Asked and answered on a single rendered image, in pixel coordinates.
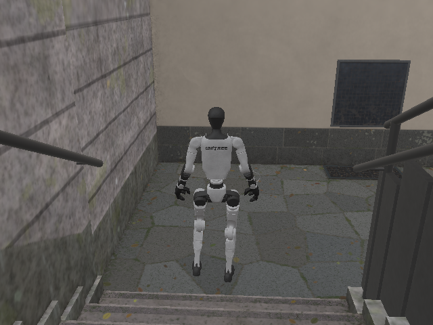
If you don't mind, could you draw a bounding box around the robot thigh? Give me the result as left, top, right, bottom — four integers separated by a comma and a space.
225, 190, 240, 240
193, 188, 208, 232

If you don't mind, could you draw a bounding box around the robot left thigh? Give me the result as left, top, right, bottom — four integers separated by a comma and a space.
193, 188, 208, 232

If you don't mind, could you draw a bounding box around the left robot upper arm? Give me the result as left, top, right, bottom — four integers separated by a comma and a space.
184, 136, 202, 174

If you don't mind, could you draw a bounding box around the left robot forearm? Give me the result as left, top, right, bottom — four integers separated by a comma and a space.
177, 163, 191, 189

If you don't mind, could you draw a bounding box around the right robot upper arm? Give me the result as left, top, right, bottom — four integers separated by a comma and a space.
231, 136, 250, 173

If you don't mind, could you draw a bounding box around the right robot hand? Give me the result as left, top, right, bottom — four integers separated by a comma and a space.
244, 186, 259, 202

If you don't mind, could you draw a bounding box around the right robot forearm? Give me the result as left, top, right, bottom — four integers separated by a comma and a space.
244, 163, 257, 189

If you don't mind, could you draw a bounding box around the left robot hand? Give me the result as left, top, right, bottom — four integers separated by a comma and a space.
175, 186, 190, 200

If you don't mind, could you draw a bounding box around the robot right thigh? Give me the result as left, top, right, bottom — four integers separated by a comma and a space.
225, 190, 240, 240

